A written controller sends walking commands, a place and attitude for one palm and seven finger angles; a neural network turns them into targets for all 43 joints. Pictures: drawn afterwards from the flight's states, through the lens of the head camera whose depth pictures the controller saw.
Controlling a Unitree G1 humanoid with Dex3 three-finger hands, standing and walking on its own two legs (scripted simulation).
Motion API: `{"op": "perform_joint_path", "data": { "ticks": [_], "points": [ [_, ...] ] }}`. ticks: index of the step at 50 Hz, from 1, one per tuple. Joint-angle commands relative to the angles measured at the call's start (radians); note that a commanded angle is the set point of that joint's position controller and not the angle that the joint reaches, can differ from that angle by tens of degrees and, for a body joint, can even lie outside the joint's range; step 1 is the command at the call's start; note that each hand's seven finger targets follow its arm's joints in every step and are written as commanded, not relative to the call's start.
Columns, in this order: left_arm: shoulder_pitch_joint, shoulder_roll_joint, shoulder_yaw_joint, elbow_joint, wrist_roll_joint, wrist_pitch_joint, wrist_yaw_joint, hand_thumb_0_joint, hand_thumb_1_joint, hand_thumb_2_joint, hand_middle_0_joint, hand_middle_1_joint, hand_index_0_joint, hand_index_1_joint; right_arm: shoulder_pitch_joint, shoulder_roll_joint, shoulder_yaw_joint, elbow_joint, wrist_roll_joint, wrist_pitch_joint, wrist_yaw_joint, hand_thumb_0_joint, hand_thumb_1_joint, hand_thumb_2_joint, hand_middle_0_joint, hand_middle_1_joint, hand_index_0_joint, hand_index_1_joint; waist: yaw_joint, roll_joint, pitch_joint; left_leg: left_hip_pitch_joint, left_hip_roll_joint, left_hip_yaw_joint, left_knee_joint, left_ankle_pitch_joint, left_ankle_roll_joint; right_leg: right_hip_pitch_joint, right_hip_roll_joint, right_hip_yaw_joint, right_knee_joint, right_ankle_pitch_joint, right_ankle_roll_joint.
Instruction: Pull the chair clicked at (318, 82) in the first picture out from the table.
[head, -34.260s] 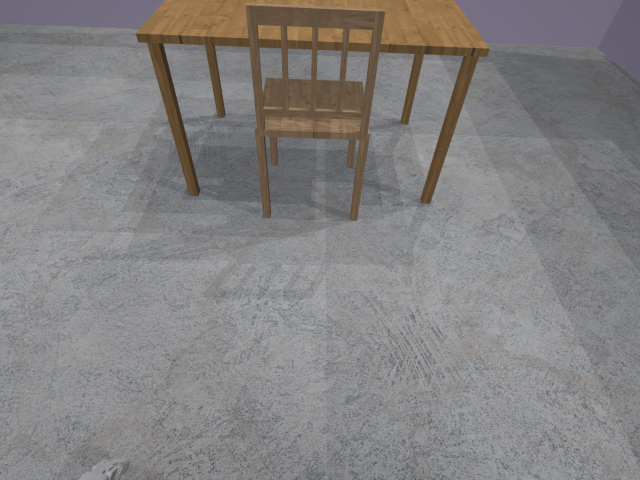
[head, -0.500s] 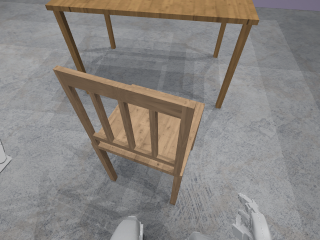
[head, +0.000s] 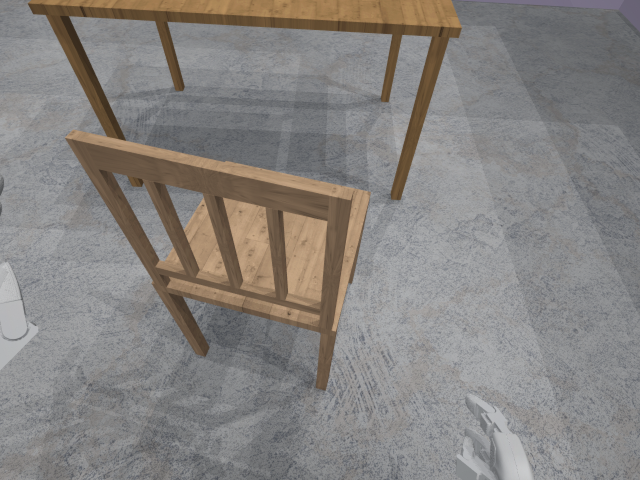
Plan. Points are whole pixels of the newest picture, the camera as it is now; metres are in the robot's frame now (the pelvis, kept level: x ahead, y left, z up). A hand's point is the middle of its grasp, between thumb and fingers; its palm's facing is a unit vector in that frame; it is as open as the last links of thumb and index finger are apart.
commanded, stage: stop stepping back and stand still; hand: left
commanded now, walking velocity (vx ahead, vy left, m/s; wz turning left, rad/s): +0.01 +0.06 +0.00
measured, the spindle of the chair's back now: (226, 244) +0.48 +0.20 -0.09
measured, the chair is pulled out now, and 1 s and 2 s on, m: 0.64 0.64 0.64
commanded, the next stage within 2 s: let the arm hang, fingers relaxed in 1.12 s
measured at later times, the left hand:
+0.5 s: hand out of the picture +0.18 +0.28 +0.17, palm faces +0.43 -0.78 -0.45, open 7.4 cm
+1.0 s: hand out of the picture +0.21 +0.30 +0.17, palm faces +0.39 -0.80 -0.46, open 7.4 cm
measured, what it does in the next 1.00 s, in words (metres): stands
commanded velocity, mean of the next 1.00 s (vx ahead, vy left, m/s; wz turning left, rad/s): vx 0.00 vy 0.00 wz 0.00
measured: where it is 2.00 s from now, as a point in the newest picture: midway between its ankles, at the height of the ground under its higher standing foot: outside the picture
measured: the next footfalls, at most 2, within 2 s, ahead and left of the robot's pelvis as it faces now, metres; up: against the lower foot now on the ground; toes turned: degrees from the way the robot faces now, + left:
none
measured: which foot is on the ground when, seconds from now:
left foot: down 0.00-1.00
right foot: down 0.00-1.00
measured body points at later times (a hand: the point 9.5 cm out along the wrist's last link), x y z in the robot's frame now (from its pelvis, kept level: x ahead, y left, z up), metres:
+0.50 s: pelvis -0.03 +0.02 +0.01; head -0.01 +0.03 +0.46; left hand +0.15 +0.32 +0.20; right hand +0.13 -0.23 -0.07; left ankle -0.04 +0.15 -0.73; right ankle +0.01 -0.11 -0.73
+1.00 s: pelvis -0.01 +0.04 +0.01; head +0.02 +0.06 +0.46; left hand +0.18 +0.34 +0.19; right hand +0.15 -0.20 -0.07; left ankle -0.04 +0.15 -0.73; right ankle +0.01 -0.11 -0.73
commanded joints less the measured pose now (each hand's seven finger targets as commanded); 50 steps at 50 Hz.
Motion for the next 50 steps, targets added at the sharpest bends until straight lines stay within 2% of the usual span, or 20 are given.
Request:
{"op": "perform_joint_path", "data": {
  "ticks": [1,2,3,4,6,7,8,10,12,16,17,19,22,26,31,34,38,43,48,50],
  "points": [
    [0.006,0.183,0.153,-0.039,-0.025,-0.021,0.047,0.0,0.9,0.9,-0.2,-0.3,-0.2,-0.3,-0.007,-0.157,-0.058,-0.133,0.017,-0.012,-0.032,0.0,-0.9,-0.9,0.2,0.3,0.2,0.3,-0.04,-0.194,-0.233,-0.024,-0.098,-0.007,0.004,0.074,0.03,0.182,-0.259,0.312,-0.124,0.525,-0.089],
    [0.053,0.182,0.156,0.01,-0.031,-0.007,0.049,0.0,0.9,0.9,-0.2,-0.3,-0.2,-0.3,-0.017,-0.156,-0.058,-0.133,0.025,0.003,-0.034,0.0,-0.9,-0.9,0.2,0.3,0.2,0.3,-0.026,-0.212,-0.224,-0.021,-0.097,-0.026,-0.02,-0.017,0.036,0.15,-0.291,0.319,-0.179,0.383,-0.1],
    [0.092,0.171,0.16,0.039,-0.029,0.003,0.051,0.0,0.9,0.9,-0.2,-0.3,-0.2,-0.3,-0.036,-0.141,-0.042,-0.132,0.02,0.016,-0.036,0.0,-0.9,-0.9,0.2,0.3,0.2,0.3,-0.027,-0.182,-0.206,-0.017,-0.093,-0.032,-0.087,-0.002,0.046,0.141,-0.277,0.296,-0.182,0.29,-0.091],
    [0.084,0.186,0.166,0.013,-0.028,0.004,0.052,0.0,0.9,0.9,-0.2,-0.3,-0.2,-0.3,-0.059,-0.134,-0.03,-0.131,0.017,0.025,-0.039,0.0,-0.9,-0.9,0.2,0.3,0.2,0.3,-0.029,-0.121,-0.183,0.002,-0.089,-0.033,-0.155,0.043,0.053,0.108,-0.243,0.257,-0.173,0.211,-0.069],
    [0.069,0.174,0.149,-0.008,-0.028,-0.004,0.051,0.0,0.9,0.9,-0.2,-0.3,-0.2,-0.3,-0.079,-0.142,-0.025,-0.131,0.013,0.025,-0.046,0.0,-0.9,-0.9,0.2,0.3,0.2,0.3,-0.023,-0.064,-0.165,0.011,-0.052,-0.062,-0.24,0.19,0.073,0.129,-0.163,0.169,-0.113,0.19,-0.027],
    [0.051,0.176,0.142,-0.037,-0.029,-0.008,0.049,0.0,0.9,0.9,-0.2,-0.3,-0.2,-0.3,-0.09,-0.153,-0.029,-0.135,0.013,0.021,-0.049,0.0,-0.9,-0.9,0.2,0.3,0.2,0.3,-0.021,-0.029,-0.164,-0.001,-0.024,-0.093,-0.265,0.258,0.078,0.15,-0.138,0.136,-0.086,0.202,-0.012],
    [0.049,0.166,0.129,-0.034,-0.026,-0.008,0.045,0.0,0.9,0.9,-0.2,-0.3,-0.2,-0.3,-0.095,-0.154,-0.03,-0.137,0.012,0.015,-0.051,0.0,-0.9,-0.9,0.2,0.3,0.2,0.3,-0.015,0.009,-0.162,0.002,-0.01,-0.094,-0.265,0.263,0.083,0.143,-0.122,0.127,-0.079,0.191,0.001],
    [0.039,0.154,0.104,-0.052,-0.02,-0.006,0.045,0.0,0.9,0.9,-0.2,-0.3,-0.2,-0.3,-0.089,-0.156,-0.034,-0.141,0.011,0.006,-0.053,0.0,-0.9,-0.9,0.2,0.3,0.2,0.3,-0.011,0.035,-0.149,-0.015,-0.018,-0.081,-0.247,0.218,0.085,0.147,-0.121,0.139,-0.097,0.198,0.005],
    [0.002,0.158,0.085,-0.083,-0.019,-0.006,0.047,0.0,0.9,0.9,-0.2,-0.3,-0.2,-0.3,-0.08,-0.157,-0.035,-0.134,0.015,-0.004,-0.057,0.0,-0.9,-0.9,0.2,0.3,0.2,0.3,-0.015,0.026,-0.115,-0.033,-0.038,-0.069,-0.245,0.142,0.078,0.131,-0.136,0.159,-0.131,0.172,-0.001],
    [-0.034,0.161,0.09,-0.092,-0.009,-0.01,0.057,0.0,0.9,0.9,-0.2,-0.3,-0.2,-0.3,-0.062,-0.165,-0.036,-0.133,0.006,-0.017,-0.058,0.0,-0.9,-0.9,0.2,0.3,0.2,0.3,-0.011,0.022,-0.122,-0.007,-0.06,-0.059,-0.243,0.078,0.078,0.102,-0.135,0.188,-0.167,0.076,-0.007],
    [-0.046,0.181,0.101,-0.102,-0.009,-0.012,0.06,0.0,0.9,0.9,-0.2,-0.3,-0.2,-0.3,-0.062,-0.165,-0.037,-0.129,0.009,-0.016,-0.062,0.0,-0.9,-0.9,0.2,0.3,0.2,0.3,-0.012,0.038,-0.108,-0.011,-0.054,-0.065,-0.258,0.062,0.079,0.095,-0.134,0.182,-0.172,0.06,-0.006],
    [-0.072,0.155,0.09,-0.091,-0.005,-0.014,0.062,0.0,0.9,0.9,-0.2,-0.3,-0.2,-0.3,-0.063,-0.169,-0.034,-0.134,0.004,-0.02,-0.061,0.0,-0.9,-0.9,0.2,0.3,0.2,0.3,-0.009,0.064,-0.102,-0.022,-0.051,-0.071,-0.279,0.044,0.083,0.093,-0.115,0.171,-0.163,0.029,-0.002],
    [-0.076,0.146,0.083,-0.062,-0.004,-0.012,0.059,0.0,0.9,0.9,-0.2,-0.3,-0.2,-0.3,-0.064,-0.166,-0.033,-0.133,0.009,-0.019,-0.058,0.0,-0.9,-0.9,0.2,0.3,0.2,0.3,-0.006,0.085,-0.094,-0.043,-0.039,-0.078,-0.305,0.042,0.087,0.118,-0.102,0.147,-0.148,0.065,0.004],
    [-0.08,0.11,0.061,-0.027,-0.003,-0.004,0.053,0.0,0.9,0.9,-0.2,-0.3,-0.2,-0.3,-0.064,-0.167,-0.031,-0.139,0.006,-0.016,-0.048,0.0,-0.9,-0.9,0.2,0.3,0.2,0.3,-0.008,0.038,-0.105,-0.047,-0.041,-0.075,-0.293,0.074,0.085,0.142,-0.098,0.143,-0.141,0.123,0.007],
    [-0.08,0.108,0.051,-0.044,-0.003,0.003,0.047,0.0,0.9,0.9,-0.2,-0.3,-0.2,-0.3,-0.072,-0.164,-0.029,-0.145,0.005,-0.01,-0.041,0.0,-0.9,-0.9,0.2,0.3,0.2,0.3,-0.008,0.011,-0.125,-0.026,-0.035,-0.075,-0.29,0.128,0.085,0.157,-0.098,0.132,-0.129,0.187,0.008],
    [-0.096,0.12,0.057,-0.077,-0.003,0.001,0.049,0.0,0.9,0.9,-0.2,-0.3,-0.2,-0.3,-0.078,-0.159,-0.024,-0.149,0.003,-0.008,-0.043,0.0,-0.9,-0.9,0.2,0.3,0.2,0.3,-0.006,0.053,-0.127,-0.027,-0.032,-0.075,-0.304,0.135,0.086,0.169,-0.094,0.119,-0.119,0.198,0.012],
    [-0.097,0.132,0.07,-0.104,-0.004,-0.004,0.049,0.0,0.9,0.9,-0.2,-0.3,-0.2,-0.3,-0.076,-0.153,-0.023,-0.152,0.003,-0.007,-0.044,0.0,-0.9,-0.9,0.2,0.3,0.2,0.3,-0.007,0.071,-0.13,-0.015,-0.035,-0.076,-0.3,0.19,0.082,0.185,-0.096,0.112,-0.111,0.252,0.008],
    [-0.056,0.126,0.077,-0.093,-0.01,-0.009,0.048,0.0,0.9,0.9,-0.2,-0.3,-0.2,-0.3,-0.069,-0.152,-0.026,-0.152,0.002,-0.001,-0.042,0.0,-0.9,-0.9,0.2,0.3,0.2,0.3,-0.009,0.073,-0.159,0.022,-0.04,-0.062,-0.272,0.282,0.073,0.203,-0.1,0.106,-0.105,0.335,0.006],
    [-0.034,0.115,0.071,-0.08,-0.012,-0.011,0.042,0.0,0.9,0.9,-0.2,-0.3,-0.2,-0.3,-0.067,-0.156,-0.031,-0.155,0.004,0.007,-0.04,0.0,-0.9,-0.9,0.2,0.3,0.2,0.3,-0.011,0.057,-0.163,0.034,-0.035,-0.064,-0.269,0.35,0.068,0.206,-0.098,0.09,-0.093,0.364,0.008],
    [-0.033,0.128,0.084,-0.087,-0.012,-0.014,0.044,0.0,0.9,0.9,-0.2,-0.3,-0.2,-0.3,-0.07,-0.158,-0.034,-0.156,0.003,0.01,-0.04,0.0,-0.9,-0.9,0.2,0.3,0.2,0.3,-0.01,0.058,-0.174,0.048,-0.032,-0.062,-0.262,0.374,0.07,0.205,-0.099,0.085,-0.087,0.377,0.009]
  ]
}}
